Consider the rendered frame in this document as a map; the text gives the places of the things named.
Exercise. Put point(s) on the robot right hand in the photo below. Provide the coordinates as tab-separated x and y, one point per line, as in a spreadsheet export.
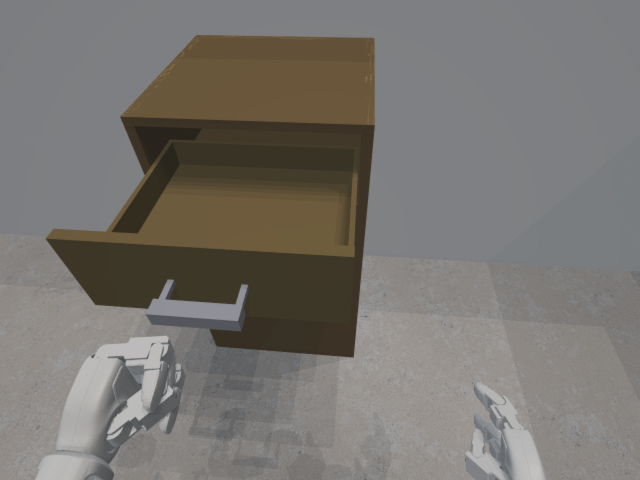
513	449

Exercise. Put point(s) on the cabinet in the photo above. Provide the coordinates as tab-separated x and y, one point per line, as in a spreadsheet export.
269	89

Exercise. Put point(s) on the robot left hand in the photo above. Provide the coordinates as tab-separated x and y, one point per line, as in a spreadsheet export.
141	374

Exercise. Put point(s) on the drawer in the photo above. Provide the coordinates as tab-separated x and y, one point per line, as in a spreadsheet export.
212	215

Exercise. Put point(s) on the robot left forearm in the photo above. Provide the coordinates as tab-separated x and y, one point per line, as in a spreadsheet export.
69	465

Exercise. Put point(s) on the handle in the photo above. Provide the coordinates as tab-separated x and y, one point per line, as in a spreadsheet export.
192	314

